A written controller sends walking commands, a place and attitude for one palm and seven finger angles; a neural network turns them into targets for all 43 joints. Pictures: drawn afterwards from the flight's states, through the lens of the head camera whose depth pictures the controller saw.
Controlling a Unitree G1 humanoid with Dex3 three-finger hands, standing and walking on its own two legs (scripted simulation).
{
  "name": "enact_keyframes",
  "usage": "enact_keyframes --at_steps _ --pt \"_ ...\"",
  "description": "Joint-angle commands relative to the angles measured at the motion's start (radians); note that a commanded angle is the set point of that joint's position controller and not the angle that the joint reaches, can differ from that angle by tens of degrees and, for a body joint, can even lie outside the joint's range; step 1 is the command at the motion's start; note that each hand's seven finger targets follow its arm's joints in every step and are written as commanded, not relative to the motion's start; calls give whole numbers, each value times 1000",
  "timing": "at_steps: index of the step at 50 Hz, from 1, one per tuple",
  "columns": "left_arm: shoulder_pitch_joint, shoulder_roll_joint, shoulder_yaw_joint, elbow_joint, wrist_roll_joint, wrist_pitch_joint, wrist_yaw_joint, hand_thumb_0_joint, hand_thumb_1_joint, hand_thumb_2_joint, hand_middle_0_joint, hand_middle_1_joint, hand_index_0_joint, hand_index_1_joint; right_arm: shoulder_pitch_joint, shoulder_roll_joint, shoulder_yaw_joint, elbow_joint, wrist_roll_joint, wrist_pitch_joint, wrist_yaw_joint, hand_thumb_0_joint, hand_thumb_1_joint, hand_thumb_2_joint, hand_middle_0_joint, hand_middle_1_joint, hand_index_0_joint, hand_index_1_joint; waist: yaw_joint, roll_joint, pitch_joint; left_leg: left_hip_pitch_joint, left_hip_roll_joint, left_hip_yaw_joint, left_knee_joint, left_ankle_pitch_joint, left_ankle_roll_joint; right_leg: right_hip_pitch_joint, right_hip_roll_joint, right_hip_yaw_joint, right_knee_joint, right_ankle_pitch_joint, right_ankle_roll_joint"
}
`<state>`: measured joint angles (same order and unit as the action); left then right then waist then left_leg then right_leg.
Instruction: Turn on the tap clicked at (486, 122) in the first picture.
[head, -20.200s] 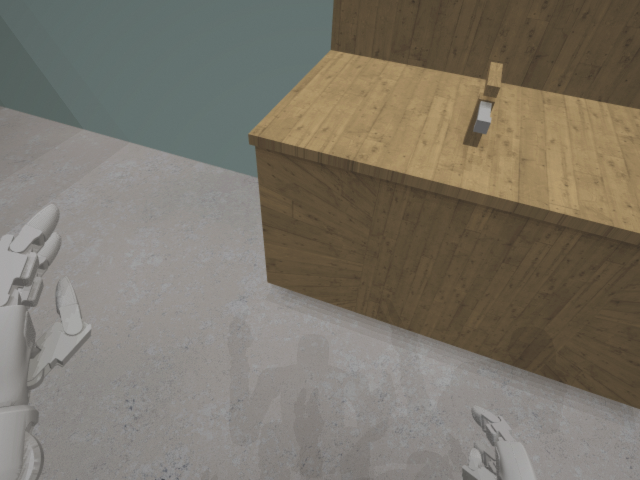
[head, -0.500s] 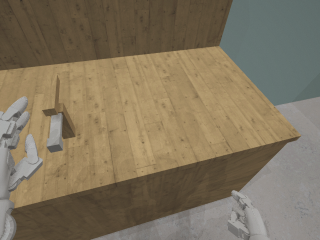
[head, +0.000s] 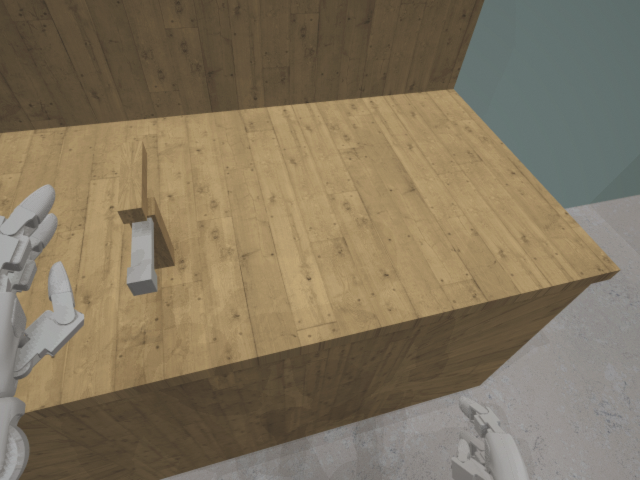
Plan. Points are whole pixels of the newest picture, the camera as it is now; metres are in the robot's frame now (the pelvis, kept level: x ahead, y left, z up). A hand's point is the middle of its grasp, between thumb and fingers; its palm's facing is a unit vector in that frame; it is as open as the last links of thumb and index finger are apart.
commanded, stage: look again from close up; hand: left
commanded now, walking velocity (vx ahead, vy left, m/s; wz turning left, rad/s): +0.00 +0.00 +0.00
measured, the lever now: (142, 279) +0.32 +0.25 +0.06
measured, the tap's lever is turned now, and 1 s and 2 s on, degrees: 0 0 0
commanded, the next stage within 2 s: come to a stop and stand still in 0.38 s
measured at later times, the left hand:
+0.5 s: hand (101, 343) +0.21 +0.23 +0.13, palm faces +0.28 -0.87 -0.40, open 7.4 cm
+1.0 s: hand (72, 347) +0.21 +0.25 +0.12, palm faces +0.33 -0.87 -0.38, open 7.4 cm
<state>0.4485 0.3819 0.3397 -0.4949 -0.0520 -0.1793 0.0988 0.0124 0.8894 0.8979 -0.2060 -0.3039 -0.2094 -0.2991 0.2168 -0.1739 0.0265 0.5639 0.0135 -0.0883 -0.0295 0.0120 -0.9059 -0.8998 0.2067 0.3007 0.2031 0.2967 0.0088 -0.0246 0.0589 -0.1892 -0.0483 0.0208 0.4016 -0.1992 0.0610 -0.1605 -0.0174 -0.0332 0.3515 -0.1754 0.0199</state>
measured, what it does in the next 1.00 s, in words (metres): stands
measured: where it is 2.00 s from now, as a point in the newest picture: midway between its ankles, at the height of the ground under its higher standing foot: outside the picture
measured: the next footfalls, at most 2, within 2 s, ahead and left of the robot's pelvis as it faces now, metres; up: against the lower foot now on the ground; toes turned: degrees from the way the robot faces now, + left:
none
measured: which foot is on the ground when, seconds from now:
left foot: down 0.00-1.00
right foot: down 0.00-1.00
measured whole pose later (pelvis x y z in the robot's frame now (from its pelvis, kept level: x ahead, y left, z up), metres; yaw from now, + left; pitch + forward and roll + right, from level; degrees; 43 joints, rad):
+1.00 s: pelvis -0.02 +0.00 -0.01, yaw -2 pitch -2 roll -1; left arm 0.38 0.36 0.34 -0.38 -0.02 -0.19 0.06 0.02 0.88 0.90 -0.21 -0.31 -0.22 -0.30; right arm 0.25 -0.18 0.05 0.55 0.02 -0.12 -0.02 0.01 -0.91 -0.90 0.21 0.30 0.20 0.30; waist 0.05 -0.05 0.09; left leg -0.24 -0.03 0.06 0.51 -0.23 0.07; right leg -0.22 -0.01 0.00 0.46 -0.20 0.02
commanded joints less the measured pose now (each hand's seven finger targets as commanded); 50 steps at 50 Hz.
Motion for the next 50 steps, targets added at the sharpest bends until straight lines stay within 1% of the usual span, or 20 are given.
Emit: enact_keyframes --at_steps 1,3,4,5,6,10,16,18,20,23,28,29,30,31,35,39,41,44,47,50 --pt "-33 130 101 -198 -6 -66 17 0 900 900 -200 -300 -200 -300 -89 -148 -57 -151 5 -52 -12 0 -900 -900 200 300 200 300 1 103 -152 -28 157 -141 -109 125 -82 102 -40 28 1 119 -47" --pt "-38 141 110 -187 -4 -65 20 0 900 900 -200 -300 -200 -300 -88 -147 -61 -152 7 -54 -13 0 -900 -900 200 300 200 300 2 100 -154 -34 160 -145 -106 101 -77 106 -46 38 -5 114 -46" --pt "-1116 941 684 -438 175 -175 17 0 900 900 -200 -300 -200 -300 25 -191 -46 -135 -59 -109 -8 0 -900 -900 200 300 200 300 13 21 -13 -194 158 -69 52 185 -24 -55 -53 57 7 70 -42" --pt "-810 526 424 18 88 -129 -2 0 900 900 -200 -300 -200 -300 -79 -103 -40 -52 0 -85 -5 0 -900 -900 200 300 200 300 12 211 -79 -13 179 -114 54 257 -72 -165 -129 11 73 7 -99" --pt "-549 376 312 -24 57 -126 -12 0 900 900 -200 -300 -200 -300 -63 -113 -57 -85 -19 -72 12 0 -900 -900 200 300 200 300 23 170 -136 52 138 -103 4 290 -100 -73 -66 25 105 73 -96" --pt "-97 47 49 -10 -12 -110 -62 0 900 900 -200 -300 -200 -300 -58 -136 -77 -132 24 -97 66 0 -900 -900 200 300 200 300 36 162 -279 116 124 -57 27 232 -41 7 -56 92 83 166 -44" --pt "-24 182 162 -86 -3 -80 -18 0 900 900 -200 -300 -200 -300 -115 -145 -58 -165 24 -71 31 0 -900 -900 200 300 200 300 27 -168 -135 -36 117 -54 -5 -54 -39 -34 -71 79 -21 -54 -41" --pt "-87 237 233 -110 -10 -96 -13 0 900 900 -200 -300 -200 -300 -126 -138 -49 -174 18 -72 6 0 -900 -900 200 300 200 300 18 -141 -93 -48 106 -64 -2 -99 -38 -90 -78 117 -51 -147 -48" --pt "-184 298 263 -211 -3 -113 -1 0 900 900 -200 -300 -200 -300 -140 -145 -43 -172 17 -72 -8 0 -900 -900 200 300 200 300 13 46 -90 -40 111 -66 -10 -107 -29 -101 -75 144 -35 -141 -55" --pt "-222 233 188 -225 -4 -127 -4 0 900 900 -200 -300 -200 -300 -110 -138 -40 -166 12 -97 -9 0 -900 -900 200 300 200 300 19 228 -128 -76 115 -67 -24 -129 -20 -4 -60 139 -2 -41 -56" --pt "-172 156 109 -221 1 -130 -5 0 900 900 -200 -300 -200 -300 -92 -148 -43 -144 3 -135 3 0 -900 -900 200 300 200 300 21 98 -179 7 103 -62 26 -28 -29 0 -72 136 -17 58 -56" --pt "-1094 943 670 -478 142 -232 0 0 900 900 -200 -300 -200 -300 26 -167 -52 -90 -66 -166 7 0 -900 -900 200 300 200 300 42 11 -117 -86 99 -23 100 35 -41 -90 -65 167 -96 193 -9" --pt "-728 511 410 -28 54 -167 -7 0 900 900 -200 -300 -200 -300 -74 -113 -38 -41 -8 -134 9 0 -900 -900 200 300 200 300 17 230 -166 6 159 -69 39 153 -53 -79 -151 78 71 114 -108" --pt "-454 292 260 -5 32 -158 -19 0 900 900 -200 -300 -200 -300 -67 -136 -62 -78 -25 -125 23 0 -900 -900 200 300 200 300 28 168 -192 47 126 -72 25 195 -68 -32 -68 92 113 151 -97" --pt "-79 29 37 68 -9 -92 -53 0 900 900 -200 -300 -200 -300 -49 -154 -76 -123 25 -103 59 0 -900 -900 200 300 200 300 31 199 -213 102 152 -71 -9 211 -38 -56 -37 64 113 109 -44" --pt "-49 136 114 -8 11 -58 -28 0 900 900 -200 -300 -200 -300 -98 -151 -70 -174 32 -65 43 0 -900 -900 200 300 200 300 30 -133 -118 -48 171 -85 -60 7 -35 -11 -36 39 51 40 -24" --pt "-59 174 168 -32 8 -64 -11 0 900 900 -200 -300 -200 -300 -113 -149 -58 -187 27 -54 23 0 -900 -900 200 300 200 300 24 -178 -116 -60 158 -80 -67 -46 -35 -21 -35 27 46 -1 -26" --pt "-179 210 196 -143 12 -100 -9 0 900 900 -200 -300 -200 -300 -136 -140 -42 -198 14 -62 0 0 -900 -900 200 300 200 300 20 -32 -90 -99 150 -85 -91 -175 -21 -29 -33 69 49 -72 -33" --pt "-309 214 159 -263 32 -126 -6 0 900 900 -200 -300 -200 -300 -126 -140 -33 -198 7 -92 -3 0 -900 -900 200 300 200 300 27 297 -114 -192 172 -105 -150 -294 7 99 -8 43 129 -11 -34" --pt "-309 201 136 -275 35 -127 1 0 900 900 -200 -300 -200 -300 -120 -136 -30 -177 9 -129 9 0 -900 -900 200 300 200 300 29 249 -160 -105 144 -77 -81 -196 -8 87 -21 57 77 36 -44"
